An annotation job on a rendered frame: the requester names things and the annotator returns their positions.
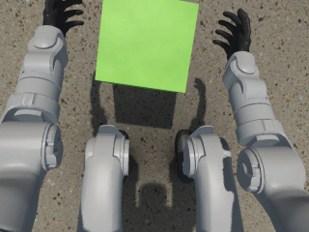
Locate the carton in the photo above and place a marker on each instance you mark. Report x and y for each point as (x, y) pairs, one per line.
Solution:
(146, 43)

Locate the left robot hand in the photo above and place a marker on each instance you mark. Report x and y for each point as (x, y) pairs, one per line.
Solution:
(55, 15)

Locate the right robot forearm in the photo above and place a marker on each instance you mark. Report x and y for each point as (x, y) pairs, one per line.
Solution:
(247, 94)

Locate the robot right foot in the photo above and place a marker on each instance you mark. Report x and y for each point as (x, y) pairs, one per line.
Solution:
(180, 142)

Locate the right robot upper arm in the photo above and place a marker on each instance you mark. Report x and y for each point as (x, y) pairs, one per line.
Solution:
(276, 177)

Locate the left robot forearm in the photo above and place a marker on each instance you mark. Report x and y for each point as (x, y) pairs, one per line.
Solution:
(39, 85)

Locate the left robot upper arm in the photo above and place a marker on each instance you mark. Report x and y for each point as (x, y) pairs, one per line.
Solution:
(27, 151)

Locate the robot left thigh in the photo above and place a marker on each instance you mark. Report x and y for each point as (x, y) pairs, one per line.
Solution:
(100, 208)

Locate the right robot hand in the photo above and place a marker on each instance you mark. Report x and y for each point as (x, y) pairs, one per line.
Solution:
(240, 41)

